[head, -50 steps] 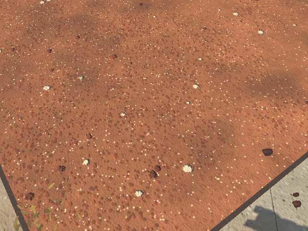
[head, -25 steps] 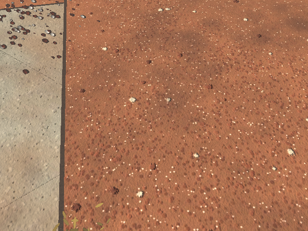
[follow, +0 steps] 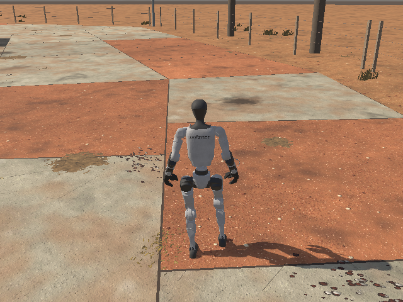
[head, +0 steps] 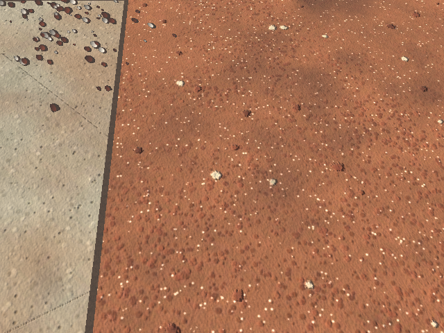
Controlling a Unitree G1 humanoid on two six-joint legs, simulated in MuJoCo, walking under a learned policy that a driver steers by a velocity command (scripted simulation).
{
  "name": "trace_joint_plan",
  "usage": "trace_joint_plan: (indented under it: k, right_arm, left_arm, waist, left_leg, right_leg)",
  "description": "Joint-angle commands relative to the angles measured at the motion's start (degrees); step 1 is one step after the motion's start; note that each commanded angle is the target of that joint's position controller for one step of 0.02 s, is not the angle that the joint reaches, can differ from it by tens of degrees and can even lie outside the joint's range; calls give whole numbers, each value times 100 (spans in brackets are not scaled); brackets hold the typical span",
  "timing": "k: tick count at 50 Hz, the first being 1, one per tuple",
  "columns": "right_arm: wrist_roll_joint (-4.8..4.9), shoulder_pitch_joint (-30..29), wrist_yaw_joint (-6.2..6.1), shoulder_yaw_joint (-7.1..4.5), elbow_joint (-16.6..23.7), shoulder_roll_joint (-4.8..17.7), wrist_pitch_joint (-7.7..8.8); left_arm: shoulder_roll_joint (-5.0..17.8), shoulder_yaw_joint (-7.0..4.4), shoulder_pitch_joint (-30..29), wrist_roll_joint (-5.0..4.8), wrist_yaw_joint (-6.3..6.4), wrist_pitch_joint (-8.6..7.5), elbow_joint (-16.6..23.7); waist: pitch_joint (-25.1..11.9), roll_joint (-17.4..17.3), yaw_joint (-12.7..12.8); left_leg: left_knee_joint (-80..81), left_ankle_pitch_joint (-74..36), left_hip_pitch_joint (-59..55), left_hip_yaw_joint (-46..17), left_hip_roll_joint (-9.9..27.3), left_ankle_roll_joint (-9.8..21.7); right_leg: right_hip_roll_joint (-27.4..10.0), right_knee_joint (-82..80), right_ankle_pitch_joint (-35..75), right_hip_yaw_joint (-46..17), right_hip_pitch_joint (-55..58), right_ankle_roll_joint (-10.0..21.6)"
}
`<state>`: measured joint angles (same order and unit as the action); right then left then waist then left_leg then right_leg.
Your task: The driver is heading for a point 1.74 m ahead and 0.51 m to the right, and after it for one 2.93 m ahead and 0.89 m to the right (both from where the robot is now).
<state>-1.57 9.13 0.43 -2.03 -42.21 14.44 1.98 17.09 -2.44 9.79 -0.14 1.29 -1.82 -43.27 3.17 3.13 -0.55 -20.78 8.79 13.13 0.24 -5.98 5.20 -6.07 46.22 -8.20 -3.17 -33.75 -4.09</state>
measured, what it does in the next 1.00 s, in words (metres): walks ahead, turning right: right foot, then left foot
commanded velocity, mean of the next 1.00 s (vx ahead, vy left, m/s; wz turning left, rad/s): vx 0.12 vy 0.00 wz -0.44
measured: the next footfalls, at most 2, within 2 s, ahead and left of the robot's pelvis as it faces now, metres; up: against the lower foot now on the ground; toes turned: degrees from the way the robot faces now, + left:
right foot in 0.20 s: +0.10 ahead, -0.15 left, +0.00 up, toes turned -7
left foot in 0.64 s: +0.18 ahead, +0.08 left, +0.00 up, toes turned -27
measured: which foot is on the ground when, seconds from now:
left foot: down 0.00-0.20, up 0.22-0.62, down 0.64-1.00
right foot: up 0.00-0.18, down 0.20-0.64, up 0.66-1.00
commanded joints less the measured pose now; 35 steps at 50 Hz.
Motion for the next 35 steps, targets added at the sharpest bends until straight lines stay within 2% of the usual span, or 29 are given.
trace_joint_plan:
  k: [1,4,7,8,9,10,11,12,13,14,15,16,18,23,28,30,31,32,33,34,35]
  right_arm:
    - [-55,-146,-46,-211,151,898,49]
    - [64,-21,-102,-293,-2,1096,-111]
    - [180,-12,-214,-320,-14,1085,-285]
    - [222,-69,-252,-326,1,1084,-334]
    - [265,-63,-288,-337,-12,1084,-369]
    - [249,80,-309,-342,-22,1034,-347]
    - [68,50,-295,-304,186,857,-253]
    - [-56,-459,-268,-255,338,734,-194]
    - [18,-465,-206,-272,313,777,-173]
    - [153,-420,-182,-294,261,777,-193]
    - [183,-398,-201,-304,204,766,-227]
    - [158,-439,-234,-335,207,844,-258]
    - [178,-403,-239,-315,212,722,-271]
    - [201,-472,-223,-293,204,675,-244]
    - [231,-405,-130,-343,217,804,-141]
    - [235,-102,-82,-388,134,833,-66]
    - [211,58,-83,-435,75,922,-44]
    - [118,284,-116,-514,101,1277,-52]
    - [-8,257,-124,-581,75,1681,-107]
    - [-71,139,-117,-535,176,1481,-52]
    - [1,-50,-147,-451,246,1155,-10]
  left_arm:
    - [514,-125,104,-56,-34,8,290]
    - [666,-200,-114,-42,-72,76,507]
    - [533,-197,-93,-58,-160,127,611]
    - [477,-195,-1,-74,-195,122,599]
    - [481,-208,136,-73,-222,100,576]
    - [732,-289,264,-37,-206,82,575]
    - [1390,-458,465,30,-147,78,639]
    - [1365,-476,872,59,-124,98,587]
    - [1067,-378,997,85,-104,65,593]
    - [1012,-390,696,49,-79,39,635]
    - [978,-399,427,-28,-56,54,705]
    - [945,-385,214,-94,-18,91,769]
    - [977,-398,103,-70,20,193,827]
    - [1116,-473,110,-60,107,322,913]
    - [1101,-474,-80,-68,80,404,1012]
    - [1045,-454,-283,-130,95,439,1073]
    - [948,-424,-270,-143,110,447,1088]
    - [650,-333,-26,-61,98,443,1087]
    - [520,-308,237,-66,82,395,1213]
    - [931,-404,176,-15,82,315,1213]
    - [1179,-493,82,-65,60,298,1126]
  waist:
    - [-769,-782,-20]
    - [-525,-786,-111]
    - [-483,-785,-92]
    - [-515,-771,-10]
    - [-566,-724,103]
    - [-764,-406,119]
    - [-1069,770,-38]
    - [-1194,1382,393]
    - [-1479,708,454]
    - [-1283,373,306]
    - [-1131,97,214]
    - [-1026,42,140]
    - [-1012,299,33]
    - [-1085,507,124]
    - [-954,758,148]
    - [-914,759,-53]
    - [-893,632,-105]
    - [-1125,-251,-35]
    - [-849,-1776,200]
    - [-620,-1688,74]
    - [-405,-1321,72]
  left_leg:
    - [518,-2664,-140,-460,1695,803]
    - [276,-2354,-681,-738,2050,903]
    - [-127,-2550,-1129,-883,2250,856]
    - [-346,-2710,-1173,-799,2194,744]
    - [-652,-2784,-1092,-614,2039,529]
    - [-1204,-2423,-845,-298,1674,177]
    - [-2488,-1077,275,325,910,-331]
    - [-3691,2559,1807,211,45,-710]
    - [-4464,3027,2102,-443,231,-730]
    - [-4723,2676,2329,-530,380,-753]
    - [-4579,2325,2464,-529,472,-800]
    - [-4320,2009,2422,-562,570,-862]
    - [-3863,1646,2004,-425,448,-1006]
    - [-2643,1189,1410,-464,345,-1133]
    - [-1637,1109,847,-523,274,-1001]
    - [-553,475,305,-442,281,-860]
    - [5,-121,-178,-491,477,-737]
    - [298,-31,-954,-1485,1564,-337]
    - [629,142,-1090,-3003,2607,566]
    - [869,1297,-724,-3488,2968,1006]
    - [949,2198,-571,-2976,2628,821]
  right_leg:
    - [36,-435,221,19,1024,69]
    - [117,-464,-759,69,524,177]
    - [231,-785,-1183,256,439,294]
    - [319,-1180,-953,372,662,367]
    - [407,-1809,-252,427,1080,485]
    - [283,-2171,1160,61,1699,687]
    - [-669,-2027,3609,-1321,2742,1270]
    - [-1540,-2248,4963,-2565,3518,2313]
    - [-1487,-2277,4569,-2427,3737,2412]
    - [-1196,-2211,4197,-1983,3658,2146]
    - [-945,-2228,3789,-1704,3506,1901]
    - [-820,-2300,3462,-1584,3333,1774]
    - [-539,-2366,3343,-1416,2967,1704]
    - [-398,-2340,2646,-1610,2674,1656]
    - [-300,-2270,1811,-2225,2420,1560]
    - [-112,-2069,1376,-2375,2293,1350]
    - [101,-1887,749,-2305,2026,1130]
    - [555,-992,-1024,-1797,1319,825]
    - [1488,57,-2859,-711,2,537]
    - [929,1152,-2632,-725,-410,404]
    - [711,1471,-2092,-668,-500,399]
